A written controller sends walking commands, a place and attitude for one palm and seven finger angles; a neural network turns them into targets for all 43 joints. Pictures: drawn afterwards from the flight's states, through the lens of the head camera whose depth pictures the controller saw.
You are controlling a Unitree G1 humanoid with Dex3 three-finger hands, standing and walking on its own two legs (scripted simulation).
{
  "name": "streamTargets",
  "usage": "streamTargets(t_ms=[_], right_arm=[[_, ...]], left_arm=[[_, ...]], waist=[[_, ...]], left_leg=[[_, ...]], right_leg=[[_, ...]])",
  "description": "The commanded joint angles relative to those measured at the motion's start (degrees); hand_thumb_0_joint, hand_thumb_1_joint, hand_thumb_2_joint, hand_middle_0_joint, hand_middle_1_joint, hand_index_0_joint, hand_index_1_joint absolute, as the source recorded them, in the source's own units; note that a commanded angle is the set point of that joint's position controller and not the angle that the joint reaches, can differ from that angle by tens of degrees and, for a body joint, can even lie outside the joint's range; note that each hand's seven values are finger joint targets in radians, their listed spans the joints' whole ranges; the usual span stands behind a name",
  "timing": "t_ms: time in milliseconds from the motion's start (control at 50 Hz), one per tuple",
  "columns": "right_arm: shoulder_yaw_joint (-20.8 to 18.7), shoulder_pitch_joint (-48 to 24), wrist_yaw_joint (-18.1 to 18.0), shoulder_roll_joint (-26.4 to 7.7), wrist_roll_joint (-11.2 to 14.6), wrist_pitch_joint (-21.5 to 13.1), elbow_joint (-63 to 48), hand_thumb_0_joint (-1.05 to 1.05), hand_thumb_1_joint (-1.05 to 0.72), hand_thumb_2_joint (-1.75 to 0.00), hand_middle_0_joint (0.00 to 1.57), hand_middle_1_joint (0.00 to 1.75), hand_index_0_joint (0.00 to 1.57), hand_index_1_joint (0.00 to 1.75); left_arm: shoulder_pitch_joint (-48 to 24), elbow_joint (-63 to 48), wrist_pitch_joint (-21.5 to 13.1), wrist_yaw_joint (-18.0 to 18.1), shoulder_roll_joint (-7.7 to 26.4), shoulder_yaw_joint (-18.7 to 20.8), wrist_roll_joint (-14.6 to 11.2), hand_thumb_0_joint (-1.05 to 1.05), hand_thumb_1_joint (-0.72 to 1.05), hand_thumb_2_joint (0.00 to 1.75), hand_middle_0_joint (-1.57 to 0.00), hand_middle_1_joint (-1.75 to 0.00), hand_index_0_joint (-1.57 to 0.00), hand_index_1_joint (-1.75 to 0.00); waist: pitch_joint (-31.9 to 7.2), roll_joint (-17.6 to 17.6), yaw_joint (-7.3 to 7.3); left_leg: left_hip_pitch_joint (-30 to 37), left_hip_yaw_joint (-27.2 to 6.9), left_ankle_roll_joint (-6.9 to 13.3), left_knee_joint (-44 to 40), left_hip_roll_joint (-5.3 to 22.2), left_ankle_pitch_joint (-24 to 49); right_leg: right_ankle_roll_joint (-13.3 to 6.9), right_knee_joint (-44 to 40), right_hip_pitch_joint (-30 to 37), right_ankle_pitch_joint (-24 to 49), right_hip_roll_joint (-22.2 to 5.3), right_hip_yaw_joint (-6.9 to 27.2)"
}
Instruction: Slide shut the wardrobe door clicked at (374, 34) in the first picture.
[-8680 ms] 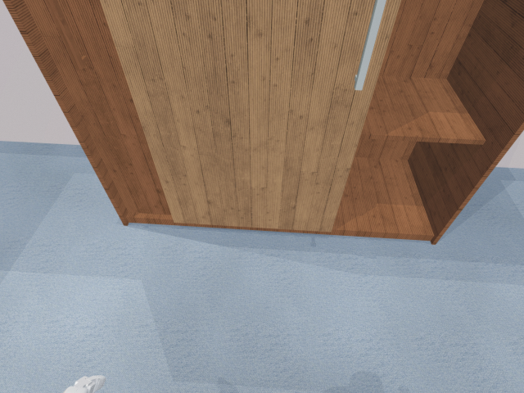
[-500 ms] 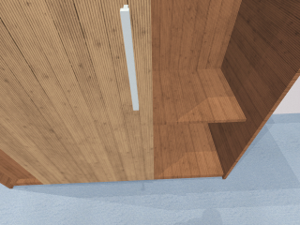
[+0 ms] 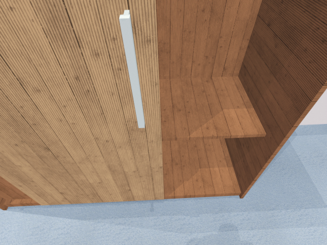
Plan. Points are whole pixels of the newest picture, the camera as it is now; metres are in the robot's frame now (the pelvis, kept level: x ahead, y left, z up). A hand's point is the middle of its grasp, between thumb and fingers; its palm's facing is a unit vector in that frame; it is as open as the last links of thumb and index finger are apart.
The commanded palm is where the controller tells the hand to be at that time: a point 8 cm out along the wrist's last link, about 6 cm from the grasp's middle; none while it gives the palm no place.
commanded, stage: come to a stop and stand still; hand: left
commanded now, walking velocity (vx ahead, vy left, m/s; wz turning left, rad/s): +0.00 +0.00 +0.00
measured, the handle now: (135, 79) +0.46 +0.10 +0.18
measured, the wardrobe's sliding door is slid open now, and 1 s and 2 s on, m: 0.47 0.47 0.47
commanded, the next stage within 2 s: look again from close up in 0.46 s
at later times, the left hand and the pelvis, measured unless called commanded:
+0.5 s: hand out of the picture +0.01 +0.15 -0.17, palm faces +0.02 -0.98 -0.19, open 7.3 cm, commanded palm none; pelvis +0.01 -0.02 +0.00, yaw +1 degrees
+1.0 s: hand out of the picture +0.00 +0.14 -0.17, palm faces +0.03 -0.98 -0.18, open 7.3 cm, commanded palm none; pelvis +0.02 -0.03 +0.00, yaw +1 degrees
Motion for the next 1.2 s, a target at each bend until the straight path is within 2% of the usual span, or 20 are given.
streamTargets(t_ms=[0,160,200,380,400,420,480,520,660,720,800,880,900,1080,1120,1180], right_arm=[[-1.32,4.43,-0.29,-5.55,0.32,-0.54,-0.59,0.0,-0.9,-0.9,0.2,0.3,0.2,0.3],[-1.3,3.95,-0.42,-5.93,0.35,-0.67,-0.24,0.0,-0.9,-0.9,0.2,0.3,0.2,0.3],[-1.27,3.89,-0.43,-5.54,0.36,-0.47,-0.01,0.0,-0.9,-0.9,0.2,0.3,0.2,0.3],[-1.09,4.03,-0.42,-5.58,0.41,-0.41,0.55,0.0,-0.9,-0.9,0.2,0.3,0.2,0.3],[-1.04,4.17,-0.4,-5.2,0.48,-0.27,0.55,0.0,-0.9,-0.9,0.2,0.3,0.2,0.3],[-0.98,4.22,-0.41,-5.52,0.44,-0.28,0.6,0.0,-0.9,-0.9,0.2,0.3,0.2,0.3],[-0.95,4.7,-0.48,-5.31,0.4,-0.44,0.78,0.0,-0.9,-0.9,0.2,0.3,0.2,0.3],[-0.9,4.78,-0.49,-5.24,0.47,-0.36,0.87,0.0,-0.9,-0.9,0.2,0.3,0.2,0.3],[-0.89,5.91,-0.56,-4.66,0.47,-0.42,1.24,0.0,-0.9,-0.9,0.2,0.3,0.2,0.3],[-0.84,6.08,-0.6,-4.42,0.46,-0.4,1.41,0.0,-0.9,-0.9,0.2,0.3,0.2,0.3],[-0.87,6.64,-0.62,-3.98,0.53,-0.37,1.56,0.0,-0.9,-0.9,0.2,0.3,0.2,0.3],[-0.89,7.09,-0.7,-4.06,0.49,-0.59,1.56,0.0,-0.9,-0.9,0.2,0.3,0.2,0.3],[-0.89,6.95,-0.72,-3.86,0.52,-0.42,1.63,0.0,-0.9,-0.9,0.2,0.3,0.2,0.3],[-0.87,7.4,-0.83,-3.76,0.53,-0.59,1.67,0.0,-0.9,-0.9,0.2,0.3,0.2,0.3],[-0.83,7.12,-0.79,-3.62,0.56,-0.42,1.6,0.0,-0.9,-0.9,0.2,0.3,0.2,0.3],[-0.82,7.33,-0.8,-3.59,0.54,-0.42,1.65,0.0,-0.9,-0.9,0.2,0.3,0.2,0.3]], left_arm=[[3.4,-1.45,-1.23,0.3,5.46,0.74,-0.28,0.0,0.9,0.9,-0.2,-0.3,-0.2,-0.3],[4.07,-1.19,-1.67,0.29,5.96,0.69,-0.32,0.0,0.9,0.9,-0.2,-0.3,-0.2,-0.3],[3.87,-1.08,-1.59,0.27,5.88,0.6,-0.32,0.0,0.9,0.9,-0.2,-0.3,-0.2,-0.3],[4.61,-0.7,-1.59,0.18,6.0,0.46,-0.39,0.0,0.9,0.9,-0.2,-0.3,-0.2,-0.3],[4.64,-0.72,-1.6,0.19,5.98,0.48,-0.37,0.0,0.9,0.9,-0.2,-0.3,-0.2,-0.3],[4.69,-0.71,-1.56,0.19,5.89,0.45,-0.37,0.0,0.9,0.9,-0.2,-0.3,-0.2,-0.3],[5.07,-0.59,-1.63,0.19,5.73,0.46,-0.45,0.0,0.9,0.9,-0.2,-0.3,-0.2,-0.3],[5.08,-0.58,-1.53,0.17,5.51,0.41,-0.42,0.0,0.9,0.9,-0.2,-0.3,-0.2,-0.3],[5.63,-0.52,-1.68,0.24,5.23,0.54,-0.47,0.0,0.9,0.9,-0.2,-0.3,-0.2,-0.3],[5.88,-0.37,-1.55,0.22,5.03,0.47,-0.5,0.0,0.9,0.9,-0.2,-0.3,-0.2,-0.3],[5.93,-0.4,-1.53,0.24,4.93,0.51,-0.43,0.0,0.9,0.9,-0.2,-0.3,-0.2,-0.3],[6.57,-0.31,-1.67,0.3,4.7,0.52,-0.47,0.0,0.9,0.9,-0.2,-0.3,-0.2,-0.3],[6.16,-0.25,-1.56,0.29,4.76,0.51,-0.46,0.0,0.9,0.9,-0.2,-0.3,-0.2,-0.3],[7.01,-0.06,-1.62,0.36,4.39,0.53,-0.42,0.0,0.9,0.9,-0.2,-0.3,-0.2,-0.3],[7.01,0.02,-1.49,0.34,4.26,0.52,-0.34,0.0,0.9,0.9,-0.2,-0.3,-0.2,-0.3],[7.26,0.1,-1.51,0.32,4.25,0.48,-0.39,0.0,0.9,0.9,-0.2,-0.3,-0.2,-0.3]], waist=[[1.09,-2.35,0.04],[-0.78,-1.96,-0.11],[0.62,-2.05,-0.08],[1.02,-0.84,0.08],[1.38,-2.05,0.13],[1.88,-1.73,0.09],[0.66,-0.89,0.17],[1.97,-1.6,0.27],[1.02,-1.94,0.18],[1.97,-0.99,0.33],[2.37,-1.56,0.33],[0.78,-1.28,0.22],[1.99,-1.57,0.29],[1.44,-1.29,0.22],[3.38,-1.26,0.38],[2.53,-1.48,0.35]], left_leg=[[-4.4,-7.33,-1.52,-4.56,9.24,11.1],[-2.4,-6.72,-1.85,-3.73,9.29,13.06],[-3.14,-6.84,-1.85,-4.08,9.36,11.95],[-3.18,-6.68,-2.08,-4.52,9.3,9.47],[-3.68,-6.74,-1.96,-4.46,9.27,8.77],[-3.95,-6.68,-2.09,-4.55,9.21,8.6],[-2.96,-6.76,-2.05,-4.5,9.41,9.93],[-3.98,-6.72,-2.02,-4.58,9.36,9.02],[-3.79,-6.68,-2.12,-4.29,9.35,9.01],[-4.33,-6.66,-2.07,-4.52,9.38,8.29],[-4.82,-6.69,-2.0,-4.54,9.4,7.89],[-3.59,-6.63,-2.03,-4.19,9.53,9.58],[-4.3,-6.7,-2.01,-4.31,9.54,8.83],[-3.43,-6.44,-2.03,-4.2,9.72,9.97],[-4.78,-6.36,-2.09,-4.43,9.52,7.87],[-4.34,-6.4,-2.07,-4.34,9.47,7.33]], right_leg=[[-2.88,-2.66,3.11,11.56,-4.97,4.88],[-3.2,-3.09,4.39,15.92,-5.5,5.42],[-3.21,-3.55,4.13,14.91,-5.35,5.03],[-3.28,-4.99,4.29,12.73,-5.4,5.36],[-3.26,-5.44,4.57,12.25,-5.25,5.23],[-3.27,-5.4,4.28,12.16,-5.32,5.34],[-3.37,-5.14,4.8,13.01,-5.29,5.19],[-3.24,-5.38,4.45,12.13,-5.2,5.02],[-3.42,-5.34,5.07,12.85,-5.12,5.13],[-3.45,-5.52,4.45,11.33,-4.99,5.01],[-3.44,-5.69,4.46,10.72,-4.72,4.95],[-3.56,-5.07,4.61,12.52,-4.92,4.99],[-3.49,-5.27,4.26,11.65,-4.65,4.75],[-3.54,-4.95,4.01,12.84,-4.73,4.96],[-3.42,-5.56,3.18,10.6,-4.58,5.03],[-3.5,-5.7,3.26,10.07,-4.56,5.44]])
